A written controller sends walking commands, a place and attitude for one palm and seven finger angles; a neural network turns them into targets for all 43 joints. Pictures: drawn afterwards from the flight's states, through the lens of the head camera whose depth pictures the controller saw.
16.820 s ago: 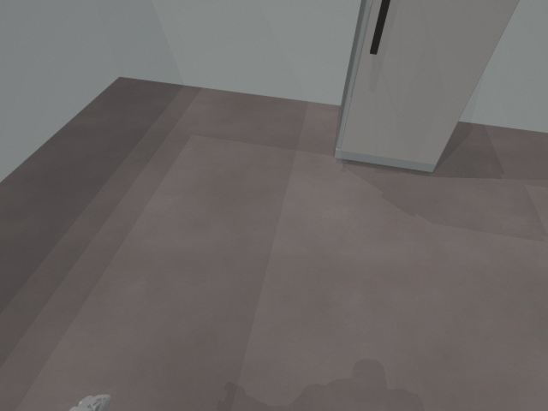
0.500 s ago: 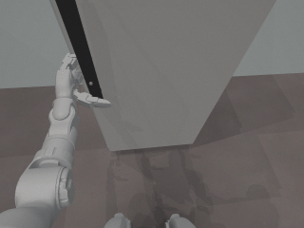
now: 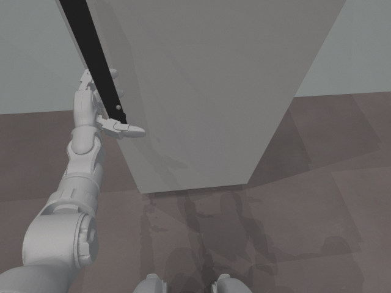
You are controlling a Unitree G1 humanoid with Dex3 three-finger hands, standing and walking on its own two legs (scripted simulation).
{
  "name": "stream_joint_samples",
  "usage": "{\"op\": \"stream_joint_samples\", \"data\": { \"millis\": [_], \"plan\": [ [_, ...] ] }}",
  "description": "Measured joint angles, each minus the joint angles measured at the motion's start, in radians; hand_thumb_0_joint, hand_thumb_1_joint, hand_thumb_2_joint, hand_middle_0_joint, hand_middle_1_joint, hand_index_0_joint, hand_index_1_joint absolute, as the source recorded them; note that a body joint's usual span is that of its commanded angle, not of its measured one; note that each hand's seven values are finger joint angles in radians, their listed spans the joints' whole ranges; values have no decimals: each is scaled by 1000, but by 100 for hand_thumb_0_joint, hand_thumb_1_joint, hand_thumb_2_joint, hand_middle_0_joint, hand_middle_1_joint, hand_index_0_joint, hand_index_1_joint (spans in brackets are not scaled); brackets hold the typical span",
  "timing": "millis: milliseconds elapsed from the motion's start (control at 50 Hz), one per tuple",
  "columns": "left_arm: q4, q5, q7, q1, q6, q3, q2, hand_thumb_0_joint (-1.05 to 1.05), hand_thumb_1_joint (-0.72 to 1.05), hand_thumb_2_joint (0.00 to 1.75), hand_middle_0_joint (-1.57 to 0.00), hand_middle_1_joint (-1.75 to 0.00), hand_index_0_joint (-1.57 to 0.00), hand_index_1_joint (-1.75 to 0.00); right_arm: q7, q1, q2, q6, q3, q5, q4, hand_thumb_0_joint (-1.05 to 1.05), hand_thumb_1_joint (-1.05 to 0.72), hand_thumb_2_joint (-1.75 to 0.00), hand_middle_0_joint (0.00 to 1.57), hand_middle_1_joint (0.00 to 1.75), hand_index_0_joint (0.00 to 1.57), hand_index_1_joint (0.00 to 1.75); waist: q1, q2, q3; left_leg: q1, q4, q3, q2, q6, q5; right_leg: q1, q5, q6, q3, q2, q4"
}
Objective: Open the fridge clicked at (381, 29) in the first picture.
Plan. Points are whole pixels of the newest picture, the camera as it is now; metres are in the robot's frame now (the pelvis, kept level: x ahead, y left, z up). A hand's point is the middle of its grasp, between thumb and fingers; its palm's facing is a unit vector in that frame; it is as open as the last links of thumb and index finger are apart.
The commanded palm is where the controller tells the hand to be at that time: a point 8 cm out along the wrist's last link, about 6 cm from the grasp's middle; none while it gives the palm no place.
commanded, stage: slide the fingers in behind the handle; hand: left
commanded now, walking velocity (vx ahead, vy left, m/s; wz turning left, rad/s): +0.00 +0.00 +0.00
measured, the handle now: (99, 59) +0.54 +0.17 +0.16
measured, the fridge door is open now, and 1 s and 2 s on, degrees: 0 0 0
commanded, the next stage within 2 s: grip the handle and tug to test in 0.32 s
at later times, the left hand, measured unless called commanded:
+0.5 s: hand (117, 107) +0.48 +0.14 +0.09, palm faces +0.08 -1.00 -0.01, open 14.1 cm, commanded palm +0.45 +0.18 +0.09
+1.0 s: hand (117, 106) +0.48 +0.15 +0.09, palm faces +0.08 -1.00 -0.01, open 7.4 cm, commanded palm +0.45 +0.19 +0.09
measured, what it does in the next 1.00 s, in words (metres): stands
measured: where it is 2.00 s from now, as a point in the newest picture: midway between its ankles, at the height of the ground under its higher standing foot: outside the picture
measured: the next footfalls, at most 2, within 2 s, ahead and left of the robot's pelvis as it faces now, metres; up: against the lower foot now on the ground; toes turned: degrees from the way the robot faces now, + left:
none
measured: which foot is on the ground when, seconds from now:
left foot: down 0.00-1.00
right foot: down 0.00-1.00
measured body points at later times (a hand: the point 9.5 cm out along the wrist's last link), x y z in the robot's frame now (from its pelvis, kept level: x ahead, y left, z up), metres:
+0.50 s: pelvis +0.00 +0.00 +0.00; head +0.09 +0.01 +0.44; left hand +0.47 +0.20 +0.09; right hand +0.04 -0.25 -0.12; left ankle +0.02 +0.11 -0.68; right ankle +0.00 -0.10 -0.68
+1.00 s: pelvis +0.00 +0.01 +0.00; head +0.09 +0.02 +0.44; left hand +0.47 +0.20 +0.09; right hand +0.03 -0.25 -0.12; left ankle +0.02 +0.11 -0.68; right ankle +0.00 -0.10 -0.68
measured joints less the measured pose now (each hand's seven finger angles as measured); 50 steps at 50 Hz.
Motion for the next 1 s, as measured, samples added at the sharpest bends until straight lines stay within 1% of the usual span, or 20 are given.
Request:
{"op": "stream_joint_samples", "data": {
  "millis": [100,240,340,460,540,620,700,880,1000],
  "plan": [
    [6,4,-6,-5,-12,-4,1,-2,-50,30,-29,-120,-25,-119,-1,-3,0,-2,0,1,1,1,-90,-90,20,30,20,30,1,-2,1,-1,1,-5,-1,-1,-2,1,-3,-1,-5,-1,0],
    [-4,-2,-18,2,-9,-6,-3,-2,-50,30,-29,-120,-27,-119,1,-7,1,0,-1,2,1,1,-90,-90,20,30,20,30,6,-2,-2,1,-1,-4,-2,0,-4,3,-5,0,-3,-1,-3],
    [-5,-4,-11,3,-8,-16,-9,-2,-50,30,-29,-120,-27,-120,2,-7,3,0,-2,2,-3,1,-90,-90,20,30,20,30,8,-2,-3,3,-1,-5,-4,1,-5,8,-6,2,-4,-3,-5],
    [-11,2,-11,9,-6,-12,-12,-2,-50,30,-30,-120,-27,-120,5,-11,6,3,0,0,-3,1,-90,-90,20,30,20,30,7,-2,-6,4,1,-1,-4,4,-8,7,-6,5,1,-3,-4],
    [-10,2,-7,6,-6,-15,-14,-2,-46,32,-30,-121,-27,-120,5,-9,7,3,0,1,-5,1,-90,-90,20,30,20,30,6,-1,-4,5,2,0,-5,6,-8,9,-5,7,1,-4,-5],
    [-8,3,-1,1,-7,-20,-17,-2,-36,36,-31,-122,-28,-122,6,-7,7,3,1,0,-4,1,-90,-90,20,30,20,30,7,0,-2,2,4,0,-7,8,-8,7,-5,9,2,-6,-4],
    [-4,7,0,-6,-10,-17,-17,-1,-22,42,-33,-124,-30,-124,6,-7,7,4,2,-2,0,1,-90,-90,20,30,20,30,6,-1,-1,-2,7,1,-8,10,-8,3,-4,11,2,-7,-1],
    [0,7,7,-15,-4,-17,-14,-1,17,59,-37,-130,-34,-129,6,-2,5,6,0,-4,2,1,-90,-90,20,30,20,30,2,-1,-2,-9,9,2,-9,13,-6,-3,-1,14,4,-7,-1],
    [-4,8,14,-7,-3,-14,-14,0,45,71,-37,-131,-35,-130,9,3,5,8,0,-4,0,1,-90,-90,20,30,20,30,-1,-2,-4,-3,7,5,-7,14,-8,1,-1,15,8,-6,-4]
  ]
}}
